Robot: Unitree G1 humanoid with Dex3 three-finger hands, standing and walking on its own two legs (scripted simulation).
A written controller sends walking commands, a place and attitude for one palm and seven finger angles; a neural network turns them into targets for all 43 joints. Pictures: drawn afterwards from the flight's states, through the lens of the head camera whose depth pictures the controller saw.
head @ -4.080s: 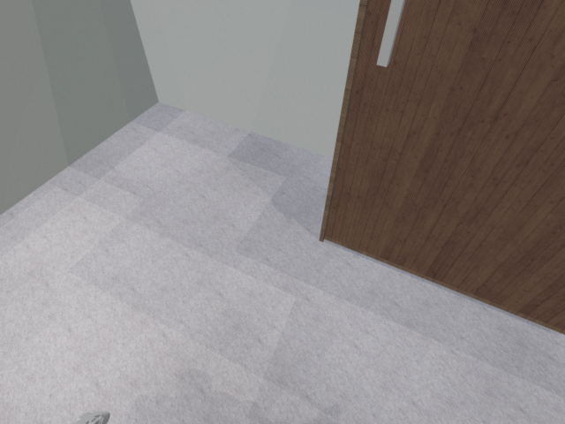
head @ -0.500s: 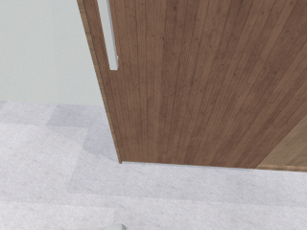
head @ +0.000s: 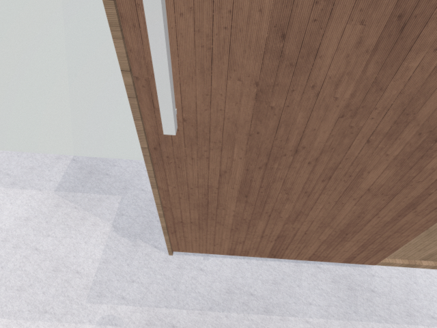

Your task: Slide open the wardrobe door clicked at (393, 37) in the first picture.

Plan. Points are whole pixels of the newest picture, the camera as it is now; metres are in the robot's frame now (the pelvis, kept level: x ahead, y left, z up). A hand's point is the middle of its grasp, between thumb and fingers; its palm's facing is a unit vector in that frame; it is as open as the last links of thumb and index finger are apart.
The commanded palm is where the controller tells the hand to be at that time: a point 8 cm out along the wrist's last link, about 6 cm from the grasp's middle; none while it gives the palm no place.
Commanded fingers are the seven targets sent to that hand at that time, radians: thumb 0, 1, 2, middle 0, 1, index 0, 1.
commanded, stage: come to a stop and stand still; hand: left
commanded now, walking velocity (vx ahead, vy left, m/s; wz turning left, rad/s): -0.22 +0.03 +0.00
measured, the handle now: (164, 53) +0.50 +0.13 +0.25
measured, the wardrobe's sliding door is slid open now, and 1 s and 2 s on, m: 0.00 0.00 0.00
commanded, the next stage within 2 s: look again from close up in 1.70 s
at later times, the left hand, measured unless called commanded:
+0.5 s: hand out of the picture +0.04 +0.22 -0.18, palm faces +0.05 -0.97 -0.23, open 7.4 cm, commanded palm none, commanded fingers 0.00 0.90 0.90 -0.20 -0.30 -0.20 -0.30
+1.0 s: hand out of the picture -0.12 +0.21 -0.18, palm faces +0.12 -0.97 -0.21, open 7.4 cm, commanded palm none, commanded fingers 0.00 0.90 0.90 -0.20 -0.30 -0.20 -0.30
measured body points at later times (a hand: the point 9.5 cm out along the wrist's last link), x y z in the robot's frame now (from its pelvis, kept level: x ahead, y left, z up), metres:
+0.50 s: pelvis -0.04 +0.03 -0.02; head -0.05 +0.03 +0.43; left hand +0.03 +0.27 -0.16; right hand +0.04 -0.21 -0.15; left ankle -0.03 +0.11 -0.74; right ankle +0.04 -0.12 -0.74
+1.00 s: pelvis -0.09 +0.04 -0.01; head -0.10 +0.03 +0.44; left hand -0.13 +0.26 -0.16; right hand -0.04 -0.21 -0.16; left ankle -0.03 +0.11 -0.74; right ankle +0.04 -0.11 -0.73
